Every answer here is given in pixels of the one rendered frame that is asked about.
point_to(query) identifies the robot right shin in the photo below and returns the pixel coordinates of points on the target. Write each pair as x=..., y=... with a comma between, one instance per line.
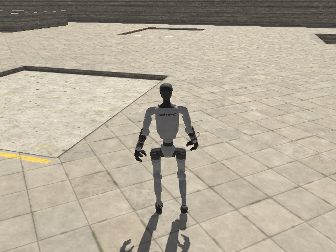
x=182, y=187

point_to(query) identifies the robot left hand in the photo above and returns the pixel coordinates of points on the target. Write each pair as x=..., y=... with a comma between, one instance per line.
x=138, y=153

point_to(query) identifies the robot right forearm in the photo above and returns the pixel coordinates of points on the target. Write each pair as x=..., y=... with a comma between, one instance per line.
x=193, y=136

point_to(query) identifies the robot left forearm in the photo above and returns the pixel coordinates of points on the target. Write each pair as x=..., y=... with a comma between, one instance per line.
x=141, y=141

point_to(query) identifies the robot right upper arm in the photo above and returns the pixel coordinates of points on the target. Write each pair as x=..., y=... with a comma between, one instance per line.
x=186, y=118

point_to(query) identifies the robot right hand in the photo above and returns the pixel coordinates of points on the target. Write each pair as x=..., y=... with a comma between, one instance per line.
x=191, y=143

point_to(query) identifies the robot left upper arm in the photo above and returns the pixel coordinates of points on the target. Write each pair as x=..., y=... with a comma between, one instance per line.
x=147, y=120

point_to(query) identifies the robot right thigh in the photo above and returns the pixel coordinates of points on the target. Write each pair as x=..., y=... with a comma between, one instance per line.
x=180, y=153

